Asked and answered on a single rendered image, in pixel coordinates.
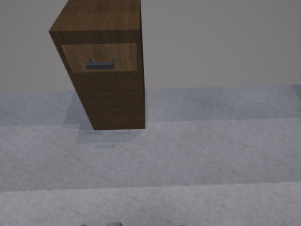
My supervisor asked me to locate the cabinet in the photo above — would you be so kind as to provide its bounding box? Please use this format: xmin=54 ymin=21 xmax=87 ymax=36
xmin=49 ymin=0 xmax=146 ymax=131

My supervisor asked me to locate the drawer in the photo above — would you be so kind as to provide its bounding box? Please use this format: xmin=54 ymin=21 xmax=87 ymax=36
xmin=60 ymin=43 xmax=138 ymax=73

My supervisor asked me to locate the handle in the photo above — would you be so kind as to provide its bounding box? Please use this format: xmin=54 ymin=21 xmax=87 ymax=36
xmin=86 ymin=57 xmax=115 ymax=70

